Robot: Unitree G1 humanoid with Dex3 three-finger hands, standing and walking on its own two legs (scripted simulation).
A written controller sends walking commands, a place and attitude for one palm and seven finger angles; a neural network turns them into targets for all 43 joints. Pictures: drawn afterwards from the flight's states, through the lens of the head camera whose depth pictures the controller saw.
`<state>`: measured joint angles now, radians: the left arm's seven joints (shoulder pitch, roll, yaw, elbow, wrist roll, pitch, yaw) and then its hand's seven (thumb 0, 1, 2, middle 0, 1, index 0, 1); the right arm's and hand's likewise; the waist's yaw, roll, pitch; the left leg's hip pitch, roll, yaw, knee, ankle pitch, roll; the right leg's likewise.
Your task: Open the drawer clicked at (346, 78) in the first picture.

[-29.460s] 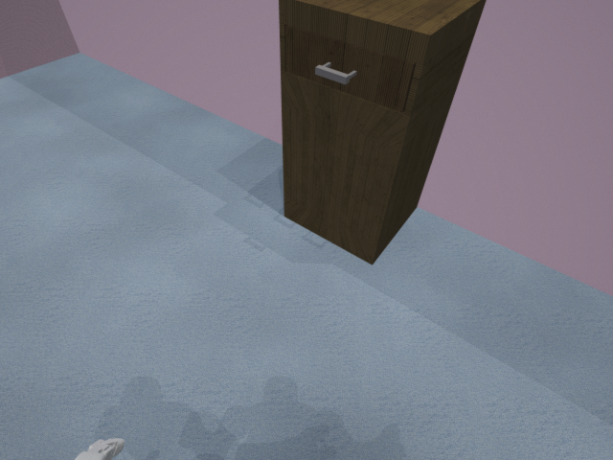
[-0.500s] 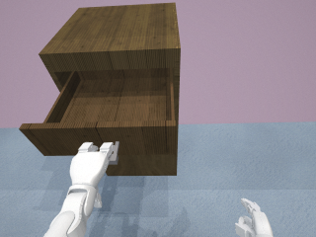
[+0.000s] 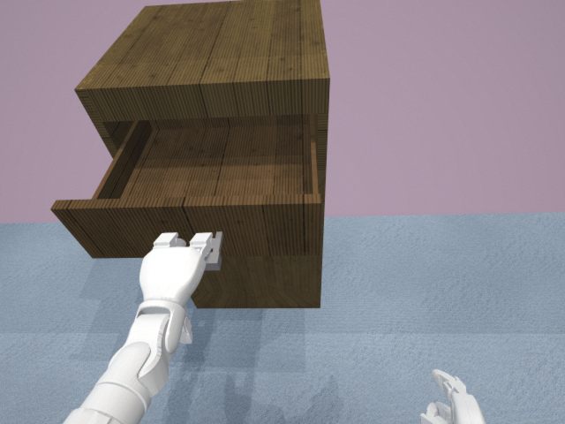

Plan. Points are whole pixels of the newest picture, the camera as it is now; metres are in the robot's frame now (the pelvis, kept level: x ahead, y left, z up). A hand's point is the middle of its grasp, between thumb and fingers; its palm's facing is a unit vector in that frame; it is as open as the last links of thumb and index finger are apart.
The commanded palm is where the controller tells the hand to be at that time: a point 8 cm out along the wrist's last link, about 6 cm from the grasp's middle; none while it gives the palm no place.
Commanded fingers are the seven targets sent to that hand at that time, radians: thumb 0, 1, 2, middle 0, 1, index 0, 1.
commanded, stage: lift the hand off the handle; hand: left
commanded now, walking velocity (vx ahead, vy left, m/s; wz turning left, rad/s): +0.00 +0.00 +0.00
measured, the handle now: (189, 250) +0.37 +0.20 +0.03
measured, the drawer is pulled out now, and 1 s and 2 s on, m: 0.23 0.22 0.19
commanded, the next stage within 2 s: open the thumb to release the handle in 0.40 s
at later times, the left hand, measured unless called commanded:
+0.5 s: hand (181, 290) +0.30 +0.19 +0.01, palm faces -0.12 -0.12 -0.99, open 14.6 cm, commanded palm +0.28 +0.21 +0.13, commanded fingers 0.00 -0.50 0.30 -0.15 -0.30 -0.15 -0.30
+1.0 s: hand (189, 279) +0.32 +0.19 +0.01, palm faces +0.09 -0.06 -0.99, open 14.1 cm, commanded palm +0.30 +0.20 +0.05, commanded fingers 0.00 -0.50 0.30 -0.15 -0.30 -0.15 -0.30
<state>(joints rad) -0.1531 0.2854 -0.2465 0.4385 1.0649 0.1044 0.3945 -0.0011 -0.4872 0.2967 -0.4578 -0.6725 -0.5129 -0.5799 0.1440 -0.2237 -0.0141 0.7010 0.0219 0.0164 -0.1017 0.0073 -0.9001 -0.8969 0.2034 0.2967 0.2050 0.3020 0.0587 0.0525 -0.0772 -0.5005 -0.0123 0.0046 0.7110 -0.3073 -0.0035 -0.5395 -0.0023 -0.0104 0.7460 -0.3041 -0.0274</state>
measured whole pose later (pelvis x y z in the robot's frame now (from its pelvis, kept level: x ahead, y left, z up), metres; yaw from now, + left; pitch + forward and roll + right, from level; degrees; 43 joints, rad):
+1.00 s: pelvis +0.05 +0.00 +0.00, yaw +1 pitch +9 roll +1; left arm 0.04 0.29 -0.26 0.22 1.09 0.11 0.47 0.00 -0.49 0.30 -0.47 -0.62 -0.52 -0.54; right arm 0.07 -0.22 -0.04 0.71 -0.01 0.05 -0.03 0.01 -0.90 -0.90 0.20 0.30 0.20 0.30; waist 0.08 0.06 -0.11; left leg -0.50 0.00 -0.02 0.74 -0.39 -0.01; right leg -0.53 0.01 -0.03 0.76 -0.39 -0.03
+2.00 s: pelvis +0.02 +0.00 +0.01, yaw +0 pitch +6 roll +1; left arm -0.23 0.30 -0.23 0.52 1.02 0.09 0.35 0.00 -0.49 0.30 -0.34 -0.48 -0.35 -0.44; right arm 0.17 -0.23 -0.03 0.70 0.03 0.02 -0.10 0.01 -0.90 -0.90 0.20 0.30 0.20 0.30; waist 0.03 0.06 -0.07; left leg -0.46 -0.01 0.00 0.67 -0.31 0.00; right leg -0.49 0.00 0.00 0.70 -0.30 -0.02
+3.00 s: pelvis +0.05 +0.00 +0.03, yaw +1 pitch -1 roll +1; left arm -0.14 0.46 -0.17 -0.10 0.91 0.19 0.01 0.00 -0.49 0.30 -0.18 -0.30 -0.18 -0.30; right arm 0.06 -0.26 0.02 0.66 0.04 0.11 -0.01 0.01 -0.90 -0.90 0.20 0.30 0.20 0.30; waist 0.09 0.11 -0.03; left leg -0.15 -0.01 -0.02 0.43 -0.25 -0.01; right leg -0.19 0.01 -0.02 0.46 -0.25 -0.03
